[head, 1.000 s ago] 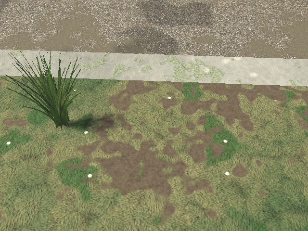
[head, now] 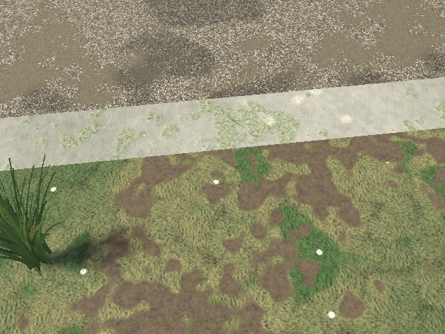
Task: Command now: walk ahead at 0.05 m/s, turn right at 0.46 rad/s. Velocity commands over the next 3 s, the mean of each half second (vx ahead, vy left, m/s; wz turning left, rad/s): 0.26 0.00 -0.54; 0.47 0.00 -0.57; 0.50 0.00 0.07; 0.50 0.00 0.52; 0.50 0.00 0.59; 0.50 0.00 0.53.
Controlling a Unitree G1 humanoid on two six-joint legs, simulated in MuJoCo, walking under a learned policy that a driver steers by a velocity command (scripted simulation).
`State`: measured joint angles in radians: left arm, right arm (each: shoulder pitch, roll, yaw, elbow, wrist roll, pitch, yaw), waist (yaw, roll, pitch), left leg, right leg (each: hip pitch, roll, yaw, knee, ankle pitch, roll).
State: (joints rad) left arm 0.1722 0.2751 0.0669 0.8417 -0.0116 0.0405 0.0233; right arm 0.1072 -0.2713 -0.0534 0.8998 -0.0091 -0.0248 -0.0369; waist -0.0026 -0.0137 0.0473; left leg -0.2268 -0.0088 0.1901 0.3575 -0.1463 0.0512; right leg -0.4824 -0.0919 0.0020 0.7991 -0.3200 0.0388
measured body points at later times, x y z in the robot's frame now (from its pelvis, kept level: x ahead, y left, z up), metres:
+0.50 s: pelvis +0.15 -0.03 +0.00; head +0.17 -0.06 +0.45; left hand +0.25 +0.25 -0.10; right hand +0.29 -0.34 -0.09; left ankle +0.31 +0.08 -0.72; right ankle +0.03 -0.12 -0.74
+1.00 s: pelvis +0.39 -0.12 -0.01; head +0.42 -0.15 +0.43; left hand +0.71 -0.06 -0.08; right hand +0.22 -0.36 -0.15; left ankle +0.31 +0.07 -0.74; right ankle +0.46 -0.31 -0.72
